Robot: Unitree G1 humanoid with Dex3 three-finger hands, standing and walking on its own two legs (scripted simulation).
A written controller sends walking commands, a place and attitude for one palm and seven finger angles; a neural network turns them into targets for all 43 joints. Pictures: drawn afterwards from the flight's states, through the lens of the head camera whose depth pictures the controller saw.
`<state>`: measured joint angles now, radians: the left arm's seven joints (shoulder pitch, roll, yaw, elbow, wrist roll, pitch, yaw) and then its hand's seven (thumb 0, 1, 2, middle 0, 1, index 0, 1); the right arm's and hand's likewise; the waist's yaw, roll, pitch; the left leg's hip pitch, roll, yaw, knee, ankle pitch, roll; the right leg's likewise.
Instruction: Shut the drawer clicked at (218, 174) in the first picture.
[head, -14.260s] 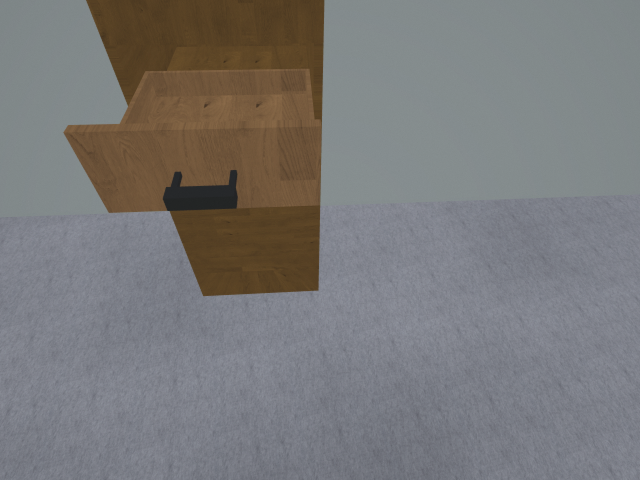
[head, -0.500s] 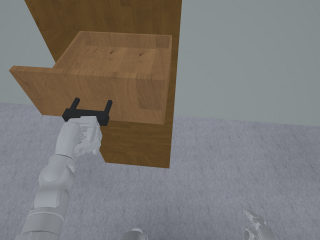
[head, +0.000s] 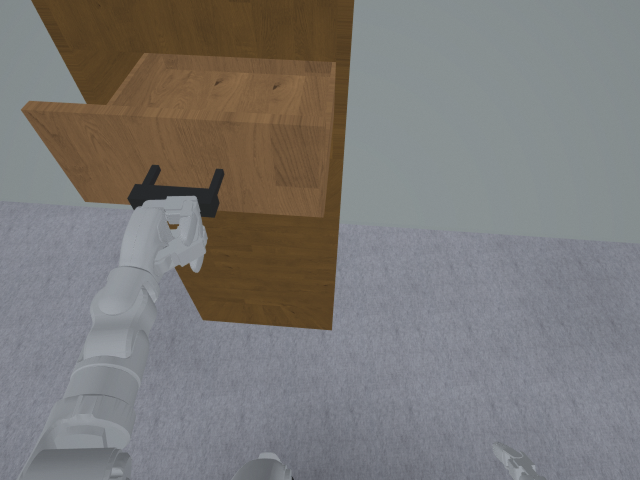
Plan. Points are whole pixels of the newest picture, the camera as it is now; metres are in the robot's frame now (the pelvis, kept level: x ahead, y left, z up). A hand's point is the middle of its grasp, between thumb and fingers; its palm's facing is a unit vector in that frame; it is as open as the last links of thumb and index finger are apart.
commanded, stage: push the drawer shut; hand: left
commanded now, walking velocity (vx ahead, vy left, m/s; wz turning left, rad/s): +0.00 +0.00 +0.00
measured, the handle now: (180, 187) +0.47 +0.20 +0.09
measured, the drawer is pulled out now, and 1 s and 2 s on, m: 0.15 0.02 0.00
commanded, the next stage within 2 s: pull the fist back off the drawer in 1.46 s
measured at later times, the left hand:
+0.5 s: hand (212, 202) +0.45 +0.16 +0.09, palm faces -0.08 -1.00 -0.04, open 3.2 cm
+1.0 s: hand (218, 172) +0.51 +0.16 +0.09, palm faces -0.07 -1.00 -0.03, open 3.1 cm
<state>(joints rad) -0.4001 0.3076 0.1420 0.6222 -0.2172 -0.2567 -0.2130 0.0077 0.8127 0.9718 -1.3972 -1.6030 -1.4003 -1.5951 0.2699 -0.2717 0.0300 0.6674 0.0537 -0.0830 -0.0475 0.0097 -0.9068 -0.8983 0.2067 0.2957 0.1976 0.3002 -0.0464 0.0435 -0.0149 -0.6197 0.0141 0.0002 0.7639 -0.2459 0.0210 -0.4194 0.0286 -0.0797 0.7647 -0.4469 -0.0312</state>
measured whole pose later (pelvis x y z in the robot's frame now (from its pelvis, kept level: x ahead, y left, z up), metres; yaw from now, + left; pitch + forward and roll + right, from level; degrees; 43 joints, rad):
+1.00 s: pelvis +0.00 +0.00 -0.02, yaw -2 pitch +15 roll -4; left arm -0.94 0.49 0.30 1.20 -0.11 -0.32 -0.24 0.02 0.75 0.93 -1.40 -1.60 -1.40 -1.60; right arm 0.39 -0.28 0.02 0.70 0.02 -0.02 -0.02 0.01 -0.91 -0.90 0.21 0.30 0.20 0.30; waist -0.16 0.04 -0.05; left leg -0.87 0.05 0.00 0.90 -0.29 0.02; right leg -0.66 0.06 -0.08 0.87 -0.47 -0.03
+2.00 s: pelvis -0.02 +0.02 -0.03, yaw -3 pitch +18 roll -5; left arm -1.10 0.52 0.31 1.27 -0.04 -0.28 -0.14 0.06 0.75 0.94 -1.40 -1.60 -1.40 -1.60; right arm 0.45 -0.28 0.03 0.69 -0.02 -0.04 0.01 0.00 -0.91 -0.90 0.21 0.30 0.20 0.30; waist -0.21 0.05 -0.07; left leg -1.01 0.05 -0.01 0.96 -0.28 0.05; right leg -0.80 0.06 -0.08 0.93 -0.46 -0.01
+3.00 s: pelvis +0.02 +0.00 +0.02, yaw -1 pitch +1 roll -1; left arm -0.08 0.32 0.17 0.16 -0.16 -0.06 -0.05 0.01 0.90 0.90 -1.40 -1.60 -1.40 -1.60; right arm 0.17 -0.26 0.05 0.53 0.06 -0.01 -0.06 0.01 -0.91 -0.90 0.21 0.30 0.20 0.30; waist 0.01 0.07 -0.03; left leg -0.42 0.02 0.02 0.62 -0.22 0.02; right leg -0.21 0.04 -0.05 0.58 -0.39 -0.03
